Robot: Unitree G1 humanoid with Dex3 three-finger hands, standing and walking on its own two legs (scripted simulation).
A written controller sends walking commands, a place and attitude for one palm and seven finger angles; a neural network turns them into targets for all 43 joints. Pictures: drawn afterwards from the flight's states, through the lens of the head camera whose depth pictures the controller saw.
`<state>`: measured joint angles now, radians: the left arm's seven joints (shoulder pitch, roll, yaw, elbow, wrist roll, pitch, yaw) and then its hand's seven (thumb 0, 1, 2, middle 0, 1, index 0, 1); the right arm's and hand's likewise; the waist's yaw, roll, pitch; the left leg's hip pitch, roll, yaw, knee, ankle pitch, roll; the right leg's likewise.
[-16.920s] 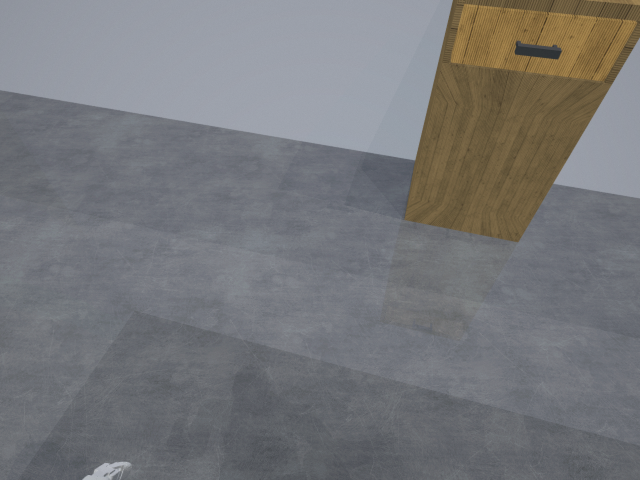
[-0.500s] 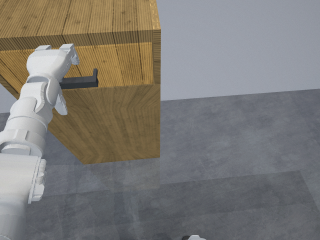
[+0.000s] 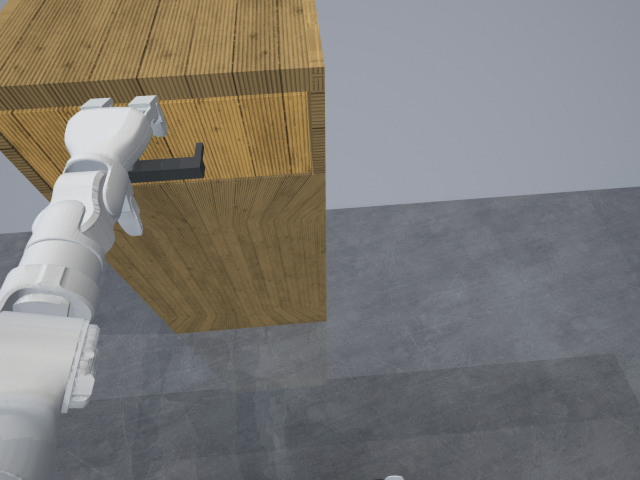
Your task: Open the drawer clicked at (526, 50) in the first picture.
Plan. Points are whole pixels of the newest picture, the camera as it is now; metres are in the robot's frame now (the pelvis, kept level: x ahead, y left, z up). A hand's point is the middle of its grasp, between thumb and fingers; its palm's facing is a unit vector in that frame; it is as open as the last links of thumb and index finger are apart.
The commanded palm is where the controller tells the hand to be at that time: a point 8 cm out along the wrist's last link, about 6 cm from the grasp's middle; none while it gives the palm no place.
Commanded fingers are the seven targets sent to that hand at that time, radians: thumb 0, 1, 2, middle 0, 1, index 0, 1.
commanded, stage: re-aim the fingers above the handle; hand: left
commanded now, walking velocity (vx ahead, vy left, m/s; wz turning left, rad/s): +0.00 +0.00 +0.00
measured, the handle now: (165, 160) +0.56 +0.23 +0.04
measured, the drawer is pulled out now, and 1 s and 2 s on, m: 0.00 0.00 0.00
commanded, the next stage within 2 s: lower the fingers behind the handle in 0.82 s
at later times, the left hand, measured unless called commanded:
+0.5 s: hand (136, 162) +0.50 +0.24 +0.10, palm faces -0.04 +0.02 -1.00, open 13.8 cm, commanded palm +0.48 +0.24 +0.15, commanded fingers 0.00 -0.50 0.30 -0.30 -1.20 -0.30 -1.20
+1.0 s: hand (132, 165) +0.50 +0.24 +0.09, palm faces -0.04 +0.00 -1.00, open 13.8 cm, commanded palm +0.49 +0.24 +0.14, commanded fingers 0.00 -0.50 0.30 -0.30 -1.20 -0.30 -1.20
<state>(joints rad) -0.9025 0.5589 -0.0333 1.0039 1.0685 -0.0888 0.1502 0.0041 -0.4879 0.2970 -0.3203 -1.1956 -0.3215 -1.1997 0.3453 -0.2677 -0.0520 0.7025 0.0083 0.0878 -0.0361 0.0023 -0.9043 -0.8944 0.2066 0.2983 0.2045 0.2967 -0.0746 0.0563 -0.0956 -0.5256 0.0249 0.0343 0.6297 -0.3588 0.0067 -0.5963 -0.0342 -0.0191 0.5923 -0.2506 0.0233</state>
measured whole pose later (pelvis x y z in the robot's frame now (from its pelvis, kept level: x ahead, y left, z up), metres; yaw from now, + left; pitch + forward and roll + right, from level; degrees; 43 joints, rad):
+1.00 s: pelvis +0.01 +0.00 +0.00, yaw +0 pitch +16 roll -1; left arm -0.91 0.57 -0.02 1.02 1.07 -0.10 0.14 0.00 -0.49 0.30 -0.32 -1.20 -0.32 -1.20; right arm 0.35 -0.27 -0.05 0.70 0.01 0.09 -0.03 0.00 -0.90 -0.89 0.21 0.30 0.20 0.30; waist -0.08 0.05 -0.10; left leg -0.55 0.03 0.04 0.65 -0.37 0.01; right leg -0.62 -0.03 -0.01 0.60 -0.26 0.03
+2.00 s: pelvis -0.01 +0.00 -0.02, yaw -1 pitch +20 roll -1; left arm -0.94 0.59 0.00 1.11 1.10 -0.09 0.25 0.00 -0.49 0.30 -0.27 -1.24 -0.32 -1.20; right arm 0.36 -0.28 -0.04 0.70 -0.01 0.08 -0.03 0.00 -0.90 -0.89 0.21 0.30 0.20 0.30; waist -0.12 0.05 -0.12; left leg -0.71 0.04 0.05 0.77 -0.41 0.01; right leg -0.78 -0.02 0.00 0.72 -0.28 0.03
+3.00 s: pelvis -0.01 +0.01 -0.01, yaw -1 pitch +20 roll -1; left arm -0.94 0.58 0.01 1.06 1.09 -0.08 0.22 0.00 -0.49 0.30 -0.30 -1.20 -0.32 -1.20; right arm 0.38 -0.27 -0.04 0.71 -0.01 0.07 -0.04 0.00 -0.90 -0.89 0.21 0.30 0.20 0.30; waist -0.13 0.06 -0.11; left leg -0.69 0.03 0.03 0.76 -0.40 0.01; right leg -0.75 -0.03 -0.01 0.69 -0.28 0.03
